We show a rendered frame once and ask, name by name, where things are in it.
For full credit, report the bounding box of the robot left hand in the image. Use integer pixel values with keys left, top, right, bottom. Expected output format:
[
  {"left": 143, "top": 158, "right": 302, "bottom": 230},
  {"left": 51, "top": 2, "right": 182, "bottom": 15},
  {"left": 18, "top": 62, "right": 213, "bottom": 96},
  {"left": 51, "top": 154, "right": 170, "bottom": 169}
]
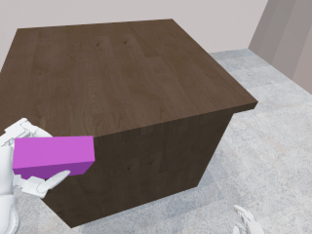
[{"left": 0, "top": 118, "right": 71, "bottom": 199}]

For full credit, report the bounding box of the robot right hand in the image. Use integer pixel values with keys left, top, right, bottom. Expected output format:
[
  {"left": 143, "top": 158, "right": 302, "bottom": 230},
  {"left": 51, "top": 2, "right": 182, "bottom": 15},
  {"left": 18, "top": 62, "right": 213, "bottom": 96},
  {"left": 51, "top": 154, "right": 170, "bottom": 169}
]
[{"left": 232, "top": 205, "right": 264, "bottom": 234}]

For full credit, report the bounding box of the table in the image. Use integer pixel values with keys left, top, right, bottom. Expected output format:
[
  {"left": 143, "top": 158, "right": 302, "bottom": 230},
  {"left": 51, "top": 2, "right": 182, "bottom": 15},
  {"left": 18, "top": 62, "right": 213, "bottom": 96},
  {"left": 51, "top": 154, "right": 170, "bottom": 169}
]
[{"left": 0, "top": 19, "right": 258, "bottom": 228}]

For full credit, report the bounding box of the robot left forearm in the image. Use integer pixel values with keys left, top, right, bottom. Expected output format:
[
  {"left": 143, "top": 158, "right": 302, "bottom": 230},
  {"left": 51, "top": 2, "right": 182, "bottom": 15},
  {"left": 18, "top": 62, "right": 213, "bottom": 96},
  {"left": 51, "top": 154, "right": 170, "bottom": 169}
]
[{"left": 0, "top": 194, "right": 20, "bottom": 234}]

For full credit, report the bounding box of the sponge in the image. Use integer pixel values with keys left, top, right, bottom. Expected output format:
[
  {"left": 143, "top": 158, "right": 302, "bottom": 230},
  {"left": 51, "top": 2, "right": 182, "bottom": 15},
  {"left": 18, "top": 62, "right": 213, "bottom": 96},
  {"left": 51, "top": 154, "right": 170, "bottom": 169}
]
[{"left": 12, "top": 136, "right": 96, "bottom": 180}]

